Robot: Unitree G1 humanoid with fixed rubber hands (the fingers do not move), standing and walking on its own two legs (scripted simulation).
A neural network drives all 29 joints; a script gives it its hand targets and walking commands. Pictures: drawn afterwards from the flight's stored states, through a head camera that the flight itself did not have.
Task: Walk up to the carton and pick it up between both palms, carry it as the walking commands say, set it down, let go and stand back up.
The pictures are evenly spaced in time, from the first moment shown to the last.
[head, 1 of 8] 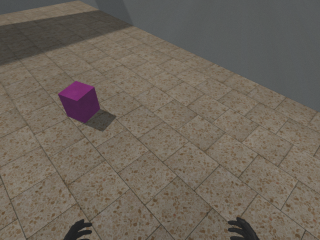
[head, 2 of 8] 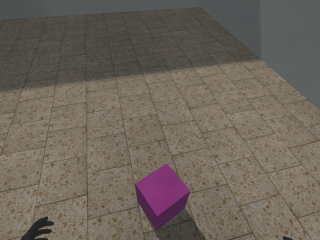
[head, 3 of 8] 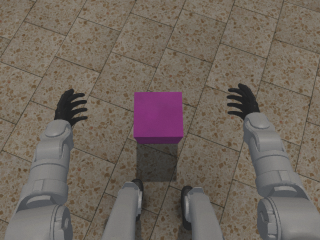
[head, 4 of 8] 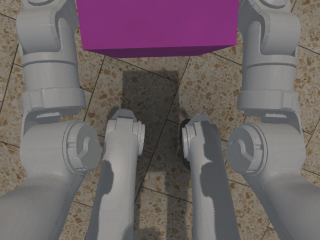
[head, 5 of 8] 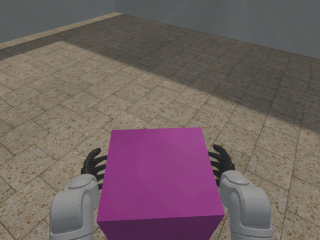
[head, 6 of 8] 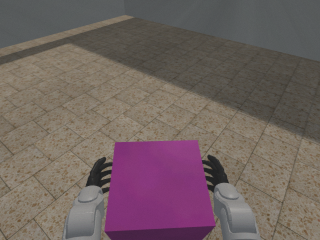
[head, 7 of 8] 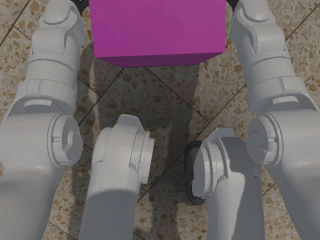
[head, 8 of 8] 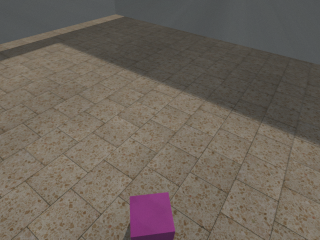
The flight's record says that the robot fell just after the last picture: no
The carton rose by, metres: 0.68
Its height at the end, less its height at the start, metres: +0.00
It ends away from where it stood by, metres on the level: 0.13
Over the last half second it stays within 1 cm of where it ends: yes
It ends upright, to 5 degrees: yes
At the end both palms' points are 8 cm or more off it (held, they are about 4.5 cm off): yes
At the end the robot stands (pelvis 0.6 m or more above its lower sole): yes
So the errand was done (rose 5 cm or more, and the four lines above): yes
